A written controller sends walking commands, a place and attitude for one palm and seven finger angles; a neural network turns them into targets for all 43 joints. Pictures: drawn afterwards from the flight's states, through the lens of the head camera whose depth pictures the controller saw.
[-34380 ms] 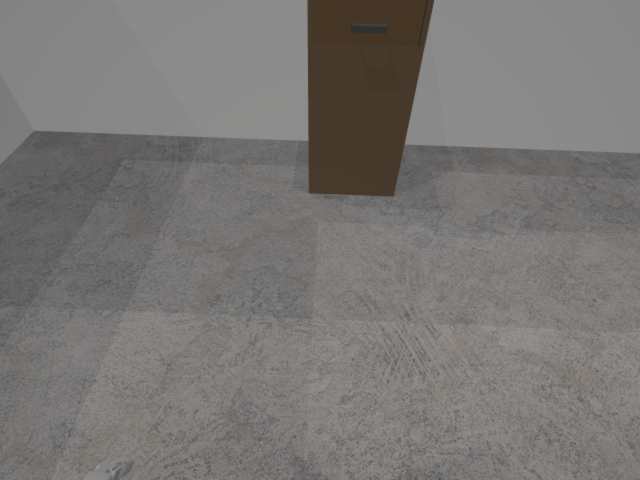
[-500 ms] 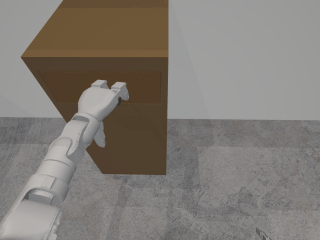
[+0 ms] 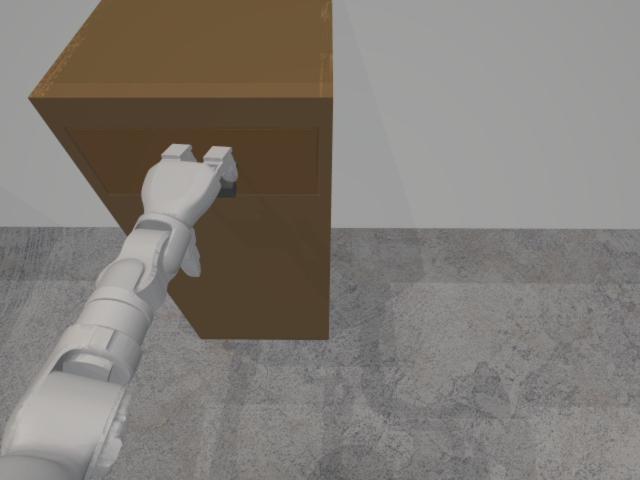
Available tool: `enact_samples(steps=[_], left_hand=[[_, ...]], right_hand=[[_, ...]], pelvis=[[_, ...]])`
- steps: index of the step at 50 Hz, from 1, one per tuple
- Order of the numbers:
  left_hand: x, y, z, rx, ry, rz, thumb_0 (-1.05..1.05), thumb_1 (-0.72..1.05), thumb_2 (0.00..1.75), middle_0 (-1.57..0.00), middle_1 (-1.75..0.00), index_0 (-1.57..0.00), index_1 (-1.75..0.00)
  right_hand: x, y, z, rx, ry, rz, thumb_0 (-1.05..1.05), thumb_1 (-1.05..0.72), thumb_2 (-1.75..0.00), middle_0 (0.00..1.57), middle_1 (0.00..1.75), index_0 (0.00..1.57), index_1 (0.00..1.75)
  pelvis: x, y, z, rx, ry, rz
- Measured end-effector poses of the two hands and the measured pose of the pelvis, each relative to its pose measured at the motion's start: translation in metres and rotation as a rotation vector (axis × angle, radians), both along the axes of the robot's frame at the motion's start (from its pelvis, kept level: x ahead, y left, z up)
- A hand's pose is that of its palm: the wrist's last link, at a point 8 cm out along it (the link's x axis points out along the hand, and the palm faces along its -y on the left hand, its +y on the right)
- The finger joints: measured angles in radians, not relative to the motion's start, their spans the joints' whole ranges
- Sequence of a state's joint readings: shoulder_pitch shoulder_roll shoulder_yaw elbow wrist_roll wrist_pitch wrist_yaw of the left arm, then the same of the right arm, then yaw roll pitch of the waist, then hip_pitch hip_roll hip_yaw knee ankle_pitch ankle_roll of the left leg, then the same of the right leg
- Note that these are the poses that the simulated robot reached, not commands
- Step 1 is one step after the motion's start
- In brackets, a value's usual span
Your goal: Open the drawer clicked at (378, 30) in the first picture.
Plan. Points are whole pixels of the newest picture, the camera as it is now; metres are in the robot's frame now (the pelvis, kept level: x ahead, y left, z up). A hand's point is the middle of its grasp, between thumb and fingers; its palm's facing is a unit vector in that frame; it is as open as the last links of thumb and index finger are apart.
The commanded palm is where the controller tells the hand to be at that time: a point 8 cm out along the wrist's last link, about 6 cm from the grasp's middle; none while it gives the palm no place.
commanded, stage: lower the fingers behind the handle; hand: left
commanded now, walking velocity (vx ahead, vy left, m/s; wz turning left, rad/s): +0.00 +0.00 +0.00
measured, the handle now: (199, 178) +0.54 +0.21 +0.03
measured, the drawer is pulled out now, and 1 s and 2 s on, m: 0.00 0.00 0.00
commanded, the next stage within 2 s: lift the fingers back up to retry in 1.08 s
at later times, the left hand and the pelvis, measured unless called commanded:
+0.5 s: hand (192, 215) +0.45 +0.20 +0.04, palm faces -0.01 +0.02 -1.00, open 13.9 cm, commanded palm +0.43 +0.20 +0.07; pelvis +0.00 -0.01 +0.00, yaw -1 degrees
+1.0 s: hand (193, 215) +0.45 +0.20 +0.04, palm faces +0.01 +0.02 -1.00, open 13.9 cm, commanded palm +0.42 +0.20 +0.06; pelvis -0.01 +0.00 -0.01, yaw -1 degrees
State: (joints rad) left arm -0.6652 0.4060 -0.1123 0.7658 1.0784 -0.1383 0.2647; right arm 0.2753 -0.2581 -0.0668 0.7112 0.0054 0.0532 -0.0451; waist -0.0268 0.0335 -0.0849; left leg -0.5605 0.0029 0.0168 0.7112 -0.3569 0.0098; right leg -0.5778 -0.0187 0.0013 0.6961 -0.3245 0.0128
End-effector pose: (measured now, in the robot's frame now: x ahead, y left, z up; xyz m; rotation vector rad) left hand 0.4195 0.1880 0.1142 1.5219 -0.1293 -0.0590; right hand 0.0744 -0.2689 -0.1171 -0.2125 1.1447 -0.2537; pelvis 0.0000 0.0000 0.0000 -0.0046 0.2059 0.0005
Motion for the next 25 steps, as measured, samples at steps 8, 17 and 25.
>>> enact_samples(steps=[8,17,25], left_hand=[[0.007,0.01,-0.02,0.075,0.017,0.212,0.0,-0.49,0.3,-0.31,-1.2,-0.31,-1.2],[0.012,0.005,-0.014,0.056,0.091,0.206,0.0,-0.49,0.3,-0.32,-1.21,-0.31,-1.22],[0.011,0.008,-0.017,0.062,0.056,0.164,0.0,-0.49,0.3,-0.31,-1.23,-0.29,-1.24]], right_hand=[[-0.017,0.002,-0.011,0.063,0.039,-0.036,0.01,-0.91,-0.89,0.2,0.3,0.2,0.3],[-0.025,-0.003,-0.007,0.044,0.038,-0.065,0.01,-0.91,-0.89,0.2,0.3,0.2,0.3],[-0.023,-0.017,-0.005,0.008,0.04,-0.041,0.01,-0.91,-0.89,0.2,0.3,0.2,0.3]], pelvis=[[-0.003,-0.005,-0.001,0.004,0.033,-0.018],[0.001,-0.013,0.003,0.008,0.011,-0.017],[0.0,-0.014,-0.001,0.008,0.035,-0.013]])
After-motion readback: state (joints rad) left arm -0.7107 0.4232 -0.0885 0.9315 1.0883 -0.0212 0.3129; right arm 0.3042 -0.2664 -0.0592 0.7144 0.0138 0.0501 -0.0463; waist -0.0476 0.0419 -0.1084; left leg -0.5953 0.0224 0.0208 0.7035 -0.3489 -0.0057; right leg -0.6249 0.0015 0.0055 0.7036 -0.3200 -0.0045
